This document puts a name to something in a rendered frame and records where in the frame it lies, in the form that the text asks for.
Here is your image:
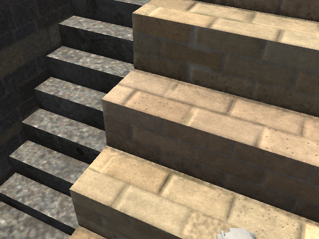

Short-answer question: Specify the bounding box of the robot right thigh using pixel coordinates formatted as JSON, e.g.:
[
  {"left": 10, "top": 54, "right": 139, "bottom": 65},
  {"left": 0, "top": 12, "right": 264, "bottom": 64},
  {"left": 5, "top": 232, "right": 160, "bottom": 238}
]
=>
[{"left": 216, "top": 228, "right": 256, "bottom": 239}]

